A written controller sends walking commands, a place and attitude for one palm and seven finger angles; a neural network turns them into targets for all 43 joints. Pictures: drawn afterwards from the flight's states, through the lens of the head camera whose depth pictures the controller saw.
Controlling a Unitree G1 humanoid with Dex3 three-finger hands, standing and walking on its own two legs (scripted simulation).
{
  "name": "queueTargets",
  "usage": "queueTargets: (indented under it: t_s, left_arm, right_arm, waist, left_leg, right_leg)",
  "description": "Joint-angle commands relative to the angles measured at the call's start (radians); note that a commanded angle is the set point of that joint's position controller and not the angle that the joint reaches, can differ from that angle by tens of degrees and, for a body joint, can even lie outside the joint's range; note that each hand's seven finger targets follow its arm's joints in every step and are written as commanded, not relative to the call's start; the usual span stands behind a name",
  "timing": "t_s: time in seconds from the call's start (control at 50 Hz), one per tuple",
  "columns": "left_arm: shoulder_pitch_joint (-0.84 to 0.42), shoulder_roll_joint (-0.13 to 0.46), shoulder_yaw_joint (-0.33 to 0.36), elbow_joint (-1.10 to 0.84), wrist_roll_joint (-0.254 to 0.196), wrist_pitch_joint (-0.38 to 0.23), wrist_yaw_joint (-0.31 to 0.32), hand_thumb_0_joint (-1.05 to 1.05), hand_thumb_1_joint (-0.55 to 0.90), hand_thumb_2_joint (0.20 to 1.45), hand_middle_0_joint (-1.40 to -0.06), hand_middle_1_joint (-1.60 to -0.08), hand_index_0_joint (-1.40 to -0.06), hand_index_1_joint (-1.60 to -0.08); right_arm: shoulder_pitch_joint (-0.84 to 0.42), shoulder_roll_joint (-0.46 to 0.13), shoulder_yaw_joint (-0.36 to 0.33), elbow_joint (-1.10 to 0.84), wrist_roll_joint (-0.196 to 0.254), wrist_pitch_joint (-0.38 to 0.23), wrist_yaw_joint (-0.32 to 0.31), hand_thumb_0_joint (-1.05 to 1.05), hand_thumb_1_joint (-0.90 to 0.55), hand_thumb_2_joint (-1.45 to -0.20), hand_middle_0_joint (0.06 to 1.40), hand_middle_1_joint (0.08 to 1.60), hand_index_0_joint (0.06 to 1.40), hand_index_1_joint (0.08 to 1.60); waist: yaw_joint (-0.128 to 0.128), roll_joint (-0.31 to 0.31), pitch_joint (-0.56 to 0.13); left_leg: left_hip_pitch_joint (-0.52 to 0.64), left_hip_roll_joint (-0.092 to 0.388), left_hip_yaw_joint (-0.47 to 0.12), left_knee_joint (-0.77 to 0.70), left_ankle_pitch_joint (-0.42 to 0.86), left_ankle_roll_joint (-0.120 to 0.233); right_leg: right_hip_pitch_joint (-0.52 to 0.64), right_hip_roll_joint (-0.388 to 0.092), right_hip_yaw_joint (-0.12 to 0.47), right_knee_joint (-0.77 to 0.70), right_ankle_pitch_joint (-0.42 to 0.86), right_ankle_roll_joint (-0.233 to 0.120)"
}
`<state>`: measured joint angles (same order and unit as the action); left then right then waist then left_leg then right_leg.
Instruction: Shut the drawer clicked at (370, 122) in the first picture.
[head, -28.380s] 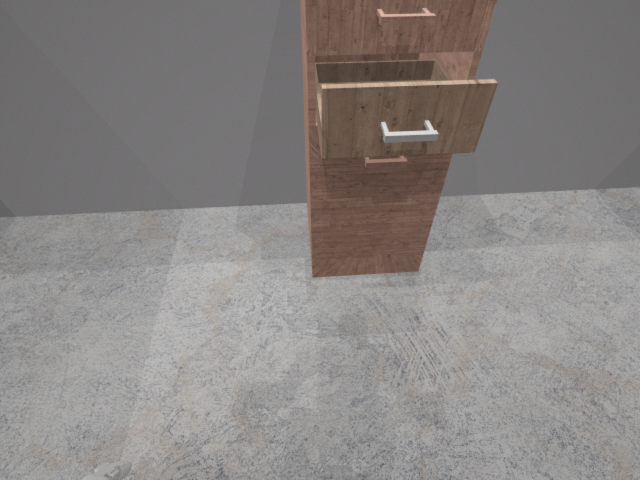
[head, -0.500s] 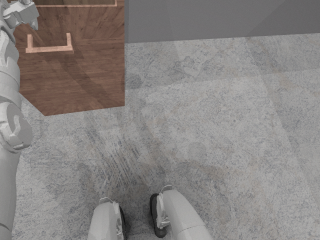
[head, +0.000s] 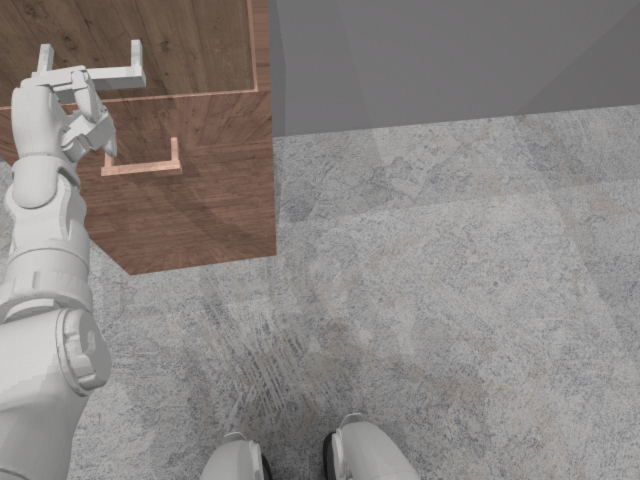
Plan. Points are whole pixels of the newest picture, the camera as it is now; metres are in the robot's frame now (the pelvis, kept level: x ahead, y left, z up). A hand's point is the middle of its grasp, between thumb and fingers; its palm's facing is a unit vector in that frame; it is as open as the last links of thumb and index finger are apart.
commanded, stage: draw the hand back to the body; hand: left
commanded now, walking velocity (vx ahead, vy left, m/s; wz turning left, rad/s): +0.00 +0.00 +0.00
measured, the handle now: (91, 66) +0.62 +0.22 +0.07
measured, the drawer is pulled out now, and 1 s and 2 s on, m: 0.00 0.00 0.00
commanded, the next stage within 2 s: step back with the hand held close in 1.26 s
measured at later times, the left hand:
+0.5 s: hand out of the picture +0.33 +0.22 +0.15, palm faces +0.15 -0.98 -0.16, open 3.3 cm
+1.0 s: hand out of the picture +0.18 +0.24 +0.22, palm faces +0.41 -0.85 -0.33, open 3.3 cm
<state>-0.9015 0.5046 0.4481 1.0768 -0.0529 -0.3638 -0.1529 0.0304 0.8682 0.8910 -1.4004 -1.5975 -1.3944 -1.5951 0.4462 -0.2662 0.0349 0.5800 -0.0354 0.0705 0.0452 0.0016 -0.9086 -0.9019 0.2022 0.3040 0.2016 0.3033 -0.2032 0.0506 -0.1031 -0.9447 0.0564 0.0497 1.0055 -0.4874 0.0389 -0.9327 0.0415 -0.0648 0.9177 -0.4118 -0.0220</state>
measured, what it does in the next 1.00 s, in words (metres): rises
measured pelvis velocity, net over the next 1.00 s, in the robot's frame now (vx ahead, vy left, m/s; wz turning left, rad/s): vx -0.01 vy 0.00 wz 0.05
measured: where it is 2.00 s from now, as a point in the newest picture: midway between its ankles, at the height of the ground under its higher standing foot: outside the picture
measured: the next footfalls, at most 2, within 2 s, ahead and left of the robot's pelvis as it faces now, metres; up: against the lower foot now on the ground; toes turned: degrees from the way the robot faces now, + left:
none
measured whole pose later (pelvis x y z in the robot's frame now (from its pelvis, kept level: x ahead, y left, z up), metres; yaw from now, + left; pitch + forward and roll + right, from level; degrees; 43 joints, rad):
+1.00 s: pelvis -0.01 +0.00 +0.07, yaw +3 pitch -6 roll -1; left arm 0.40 0.31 0.23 -0.32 -0.08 -0.09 0.09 0.02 0.89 0.90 -1.41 -1.60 -1.40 -1.59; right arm 0.21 -0.23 0.05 0.61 0.00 -0.06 -0.06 0.01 -0.91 -0.90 0.20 0.30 0.20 0.30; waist 0.05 0.08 0.02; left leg -0.08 -0.01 0.02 0.41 -0.24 0.03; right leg -0.08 0.01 -0.06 0.38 -0.20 -0.02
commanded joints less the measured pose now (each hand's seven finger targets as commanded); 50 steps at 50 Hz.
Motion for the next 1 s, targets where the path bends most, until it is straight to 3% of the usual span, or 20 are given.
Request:
queueTargets:
  t_s: [0.0, 0.02, 0.04, 0.1, 0.16, 0.18, 0.24, 0.3, 0.36, 0.38, 0.4, 0.44, 0.48, 0.52, 0.62, 0.7, 0.74, 0.8, 0.84, 0.98]
  left_arm:
    - [-0.134, 0.218, 0.0, -0.428, -0.086, -0.041, -0.044, 0.0, 0.9, 0.9, -1.4, -1.6, -1.4, -1.6]
    - [-0.09, 0.168, -0.031, -0.493, -0.107, -0.025, -0.054, 0.0, 0.9, 0.9, -1.4, -1.6, -1.4, -1.6]
    - [-0.027, 0.157, -0.026, -0.511, -0.127, -0.005, -0.059, 0.0, 0.9, 0.9, -1.4, -1.6, -1.4, -1.6]
    - [0.039, 0.048, -0.106, -0.596, -0.168, 0.026, -0.07, 0.0, 0.9, 0.9, -1.4, -1.6, -1.4, -1.6]
    - [0.12, 0.043, -0.107, -0.601, -0.178, 0.044, -0.067, 0.0, 0.9, 0.9, -1.4, -1.6, -1.4, -1.6]
    - [0.134, 0.014, -0.138, -0.624, -0.179, 0.047, -0.07, 0.0, 0.9, 0.9, -1.4, -1.6, -1.4, -1.6]
    - [0.173, 0.009, -0.156, -0.74, -0.183, 0.054, -0.078, 0.0, 0.9, 0.9, -1.4, -1.6, -1.4, -1.6]
    - [0.229, 0.001, -0.166, -0.855, -0.198, 0.06, -0.084, 0.0, 0.9, 0.9, -1.4, -1.6, -1.4, -1.6]
    - [0.294, 0.007, -0.14, -0.884, -0.215, 0.089, -0.081, 0.0, 0.9, 0.9, -1.4, -1.6, -1.4, -1.6]
    - [0.317, 0.066, -0.196, -0.984, -0.085, 0.116, 0.025, 0.0, 0.9, 0.9, -1.4, -1.6, -1.4, -1.6]
    - [0.353, 0.019, -0.205, -1.025, -0.082, 0.141, 0.083, 0.0, 0.9, 0.9, -1.4, -1.6, -1.4, -1.6]
    - [0.485, -0.04, -0.237, -1.039, -0.07, 0.181, 0.134, 0.0, 0.9, 0.9, -1.4, -1.6, -1.4, -1.6]
    - [0.545, -0.032, -0.224, -1.062, -0.059, 0.209, 0.17, 0.0, 0.9, 0.9, -1.4, -1.6, -1.4, -1.6]
    - [0.56, -0.031, -0.224, -1.118, -0.049, 0.218, 0.193, 0.0, 0.9, 0.9, -1.4, -1.6, -1.4, -1.6]
    - [0.637, -0.039, -0.229, -1.277, -0.031, 0.228, 0.231, 0.0, 0.9, 0.9, -1.4, -1.6, -1.4, -1.6]
    - [0.777, -0.034, -0.204, -1.355, -0.027, 0.229, 0.246, 0.0, 0.9, 0.9, -1.4, -1.6, -1.4, -1.6]
    - [0.839, -0.041, -0.195, -1.408, -0.025, 0.225, 0.248, 0.0, 0.9, 0.9, -1.4, -1.6, -1.4, -1.6]
    - [0.956, -0.028, -0.16, -1.468, -0.024, 0.221, 0.249, 0.0, 0.9, 0.9, -1.4, -1.6, -1.4, -1.6]
    - [1.007, -0.036, -0.151, -1.537, -0.023, 0.213, 0.25, 0.0, 0.9, 0.9, -1.4, -1.6, -1.4, -1.6]
    - [1.26, -0.012, -0.075, -1.702, -0.022, 0.194, 0.261, 0.0, 0.9, 0.9, -1.4, -1.6, -1.4, -1.6]
  right_arm:
    - [0.158, -0.168, -0.078, -0.091, 0.034, -0.006, -0.011, 0.0, -0.9, -0.9, 0.2, 0.3, 0.2, 0.3]
    - [0.137, -0.161, -0.081, -0.101, 0.043, -0.009, -0.011, 0.0, -0.9, -0.9, 0.2, 0.3, 0.2, 0.3]
    - [0.123, -0.159, -0.085, -0.105, 0.052, -0.012, -0.014, 0.0, -0.9, -0.9, 0.2, 0.3, 0.2, 0.3]
    - [0.065, -0.151, -0.083, -0.107, 0.07, -0.027, -0.024, 0.0, -0.9, -0.9, 0.2, 0.3, 0.2, 0.3]
    - [0.023, -0.153, -0.083, -0.098, 0.075, -0.035, -0.037, 0.0, -0.9, -0.9, 0.2, 0.3, 0.2, 0.3]
    - [0.004, -0.148, -0.081, -0.103, 0.078, -0.04, -0.041, 0.0, -0.9, -0.9, 0.2, 0.3, 0.2, 0.3]
    - [-0.04, -0.14, -0.078, -0.117, 0.082, -0.056, -0.048, 0.0, -0.9, -0.9, 0.2, 0.3, 0.2, 0.3]
    - [-0.096, -0.132, -0.069, -0.141, 0.084, -0.076, -0.056, 0.0, -0.9, -0.9, 0.2, 0.3, 0.2, 0.3]
    - [-0.158, -0.129, -0.06, -0.158, 0.089, -0.096, -0.07, 0.0, -0.9, -0.9, 0.2, 0.3, 0.2, 0.3]
    - [-0.246, -0.114, -0.064, -0.173, 0.087, -0.088, -0.08, 0.0, -0.9, -0.9, 0.2, 0.3, 0.2, 0.3]
    - [-0.258, -0.105, -0.06, -0.18, 0.085, -0.092, -0.09, 0.0, -0.9, -0.9, 0.2, 0.3, 0.2, 0.3]
    - [-0.286, -0.1, -0.052, -0.179, 0.087, -0.095, -0.1, 0.0, -0.9, -0.9, 0.2, 0.3, 0.2, 0.3]
    - [-0.307, -0.096, -0.044, -0.173, 0.087, -0.091, -0.11, 0.0, -0.9, -0.9, 0.2, 0.3, 0.2, 0.3]
    - [-0.325, -0.091, -0.035, -0.171, 0.087, -0.092, -0.117, 0.0, -0.9, -0.9, 0.2, 0.3, 0.2, 0.3]
    - [-0.363, -0.079, -0.016, -0.161, 0.073, -0.124, -0.128, 0.0, -0.9, -0.9, 0.2, 0.3, 0.2, 0.3]
    - [-0.38, -0.077, -0.011, -0.15, 0.058, -0.147, -0.128, 0.0, -0.9, -0.9, 0.2, 0.3, 0.2, 0.3]
    - [-0.391, -0.07, -0.011, -0.148, 0.055, -0.154, -0.126, 0.0, -0.9, -0.9, 0.2, 0.3, 0.2, 0.3]
    - [-0.399, -0.07, -0.016, -0.142, 0.048, -0.165, -0.122, 0.0, -0.9, -0.9, 0.2, 0.3, 0.2, 0.3]
    - [-0.403, -0.061, -0.017, -0.143, 0.046, -0.172, -0.119, 0.0, -0.9, -0.9, 0.2, 0.3, 0.2, 0.3]
    - [-0.404, -0.054, -0.032, -0.145, 0.039, -0.205, -0.116, 0.0, -0.9, -0.9, 0.2, 0.3, 0.2, 0.3]
  waist:
    - [0.1, 0.087, -0.663]
    - [0.101, 0.082, -0.651]
    - [0.11, 0.041, -0.611]
    - [0.094, 0.029, -0.461]
    - [0.1, 0.002, -0.331]
    - [0.098, 0.01, -0.308]
    - [0.125, 0.077, -0.346]
    - [0.143, 0.108, -0.359]
    - [0.159, 0.0, -0.295]
    - [0.207, 0.024, -0.295]
    - [0.192, 0.006, -0.248]
    - [0.2, -0.015, -0.196]
    - [0.204, -0.047, -0.137]
    - [0.205, -0.034, -0.114]
    - [0.217, 0.04, -0.063]
    - [0.235, -0.005, -0.018]
    - [0.239, 0.026, 0.002]
    - [0.249, -0.012, 0.029]
    - [0.252, 0.029, 0.029]
    - [0.268, 0.0, 0.058]
  left_leg:
    - [0.478, -0.029, -0.068, -0.13, 0.778, -0.001]
    - [0.482, -0.031, -0.054, -0.148, 0.779, 0.003]
    - [0.465, -0.032, -0.048, -0.165, 0.752, 0.006]
    - [0.5, -0.036, -0.042, -0.21, 0.666, 0.01]
    - [0.506, -0.036, -0.046, -0.249, 0.587, 0.004]
    - [0.515, -0.038, -0.045, -0.258, 0.593, 0.004]
    - [0.604, -0.037, -0.058, -0.264, 0.704, -0.003]
    - [0.679, -0.035, -0.071, -0.279, 0.732, -0.011]
    - [0.646, -0.037, -0.078, -0.321, 0.627, -0.013]
    - [0.683, -0.043, -0.065, -0.376, 0.59, -0.014]
    - [0.687, -0.041, -0.068, -0.406, 0.539, -0.015]
    - [0.684, -0.036, -0.067, -0.449, 0.471, -0.017]
    - [0.682, -0.035, -0.066, -0.491, 0.421, -0.017]
    - [0.707, -0.035, -0.072, -0.533, 0.382, -0.018]
    - [0.797, -0.031, -0.087, -0.615, 0.365, -0.021]
    - [0.812, -0.03, -0.094, -0.661, 0.358, -0.021]
    - [0.818, -0.034, -0.091, -0.678, 0.346, -0.022]
    - [0.816, -0.036, -0.088, -0.687, 0.349, -0.019]
    - [0.823, -0.04, -0.085, -0.691, 0.354, -0.022]
    - [0.82, -0.046, -0.071, -0.678, 0.359, -0.019]
  right_leg:
    - [0.527, 0.019, 0.044, -0.098, 0.706, -0.002]
    - [0.564, 0.014, 0.047, -0.112, 0.751, 0.002]
    - [0.589, 0.012, 0.046, -0.129, 0.751, 0.004]
    - [0.555, 0.014, 0.034, -0.182, 0.666, 0.006]
    - [0.519, 0.013, 0.024, -0.216, 0.558, 0.006]
    - [0.525, 0.01, 0.025, -0.221, 0.565, 0.005]
    - [0.55, 0.0, 0.023, -0.215, 0.603, 0.002]
    - [0.563, -0.003, 0.02, -0.223, 0.582, -0.003]
    - [0.598, -0.005, 0.01, -0.245, 0.531, -0.002]
    - [0.629, -0.034, 0.052, -0.303, 0.453, -0.009]
    - [0.628, -0.031, 0.044, -0.328, 0.419, -0.01]
    - [0.663, -0.037, 0.039, -0.356, 0.378, -0.009]
    - [0.7, -0.039, 0.038, -0.391, 0.352, -0.01]
    - [0.732, -0.04, 0.04, -0.428, 0.312, -0.012]
    - [0.782, -0.039, 0.038, -0.503, 0.278, -0.015]
    - [0.828, -0.034, 0.034, -0.547, 0.264, -0.015]
    - [0.844, -0.037, 0.037, -0.562, 0.256, -0.014]
    - [0.862, -0.033, 0.038, -0.585, 0.255, -0.011]
    - [0.877, -0.037, 0.04, -0.588, 0.26, -0.012]
    - [0.878, -0.038, 0.047, -0.618, 0.249, -0.005]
